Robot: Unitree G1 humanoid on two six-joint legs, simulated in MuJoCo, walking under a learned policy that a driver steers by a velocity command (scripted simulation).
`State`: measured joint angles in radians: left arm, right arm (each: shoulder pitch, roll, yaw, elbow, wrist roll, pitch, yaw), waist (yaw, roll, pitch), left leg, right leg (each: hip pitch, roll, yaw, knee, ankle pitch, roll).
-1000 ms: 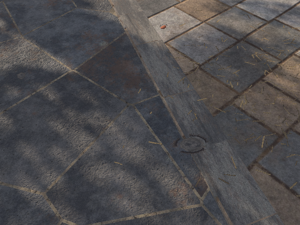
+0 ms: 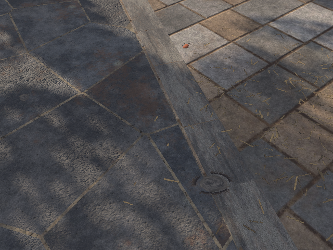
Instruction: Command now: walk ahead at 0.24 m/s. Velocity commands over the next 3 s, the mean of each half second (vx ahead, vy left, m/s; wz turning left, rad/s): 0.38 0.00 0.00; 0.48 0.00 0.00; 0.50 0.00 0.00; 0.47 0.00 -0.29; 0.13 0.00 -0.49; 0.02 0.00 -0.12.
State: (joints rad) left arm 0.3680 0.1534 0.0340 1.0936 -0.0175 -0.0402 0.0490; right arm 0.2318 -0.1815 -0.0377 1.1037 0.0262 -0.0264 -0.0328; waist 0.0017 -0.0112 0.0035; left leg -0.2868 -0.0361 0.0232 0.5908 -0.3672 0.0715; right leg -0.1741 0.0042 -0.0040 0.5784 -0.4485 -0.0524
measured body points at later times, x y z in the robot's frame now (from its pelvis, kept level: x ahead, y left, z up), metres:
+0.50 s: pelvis +0.17 -0.02 +0.00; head +0.20 -0.03 +0.45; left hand +0.04 +0.21 -0.13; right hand +0.40 -0.23 -0.10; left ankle +0.36 +0.11 -0.69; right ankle -0.02 -0.12 -0.73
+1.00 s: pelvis +0.45 +0.01 +0.01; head +0.47 +0.00 +0.46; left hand +0.65 +0.25 -0.09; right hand +0.42 -0.25 -0.13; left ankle +0.38 +0.10 -0.73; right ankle +0.65 -0.17 -0.67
